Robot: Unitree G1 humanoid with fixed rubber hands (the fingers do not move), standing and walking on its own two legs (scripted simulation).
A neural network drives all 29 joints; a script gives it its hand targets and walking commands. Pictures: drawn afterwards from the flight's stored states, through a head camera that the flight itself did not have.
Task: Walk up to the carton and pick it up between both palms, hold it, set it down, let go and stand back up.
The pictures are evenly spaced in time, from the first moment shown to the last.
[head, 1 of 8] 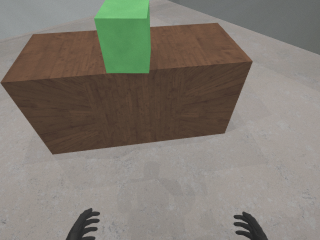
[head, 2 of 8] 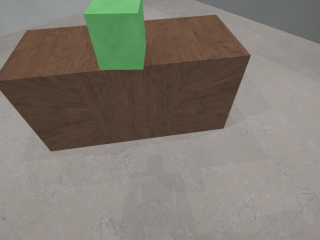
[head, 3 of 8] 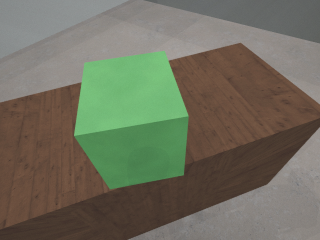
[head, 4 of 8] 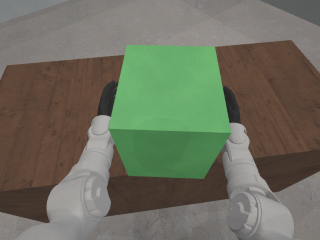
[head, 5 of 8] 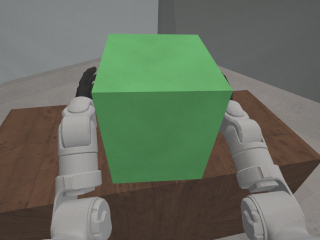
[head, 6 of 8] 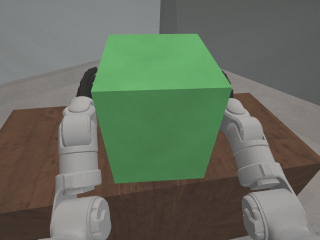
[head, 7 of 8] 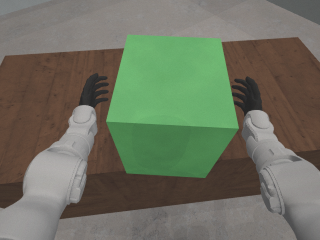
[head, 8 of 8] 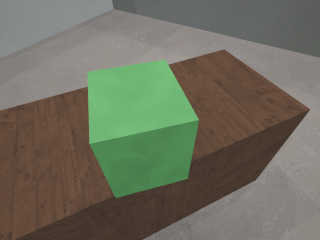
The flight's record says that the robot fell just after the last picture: no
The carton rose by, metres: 0.19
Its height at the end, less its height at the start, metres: +0.00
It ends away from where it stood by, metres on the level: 0.02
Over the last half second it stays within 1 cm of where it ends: yes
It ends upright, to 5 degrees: yes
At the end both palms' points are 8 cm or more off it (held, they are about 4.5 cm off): yes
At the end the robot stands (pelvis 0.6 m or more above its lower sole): yes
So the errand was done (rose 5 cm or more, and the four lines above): yes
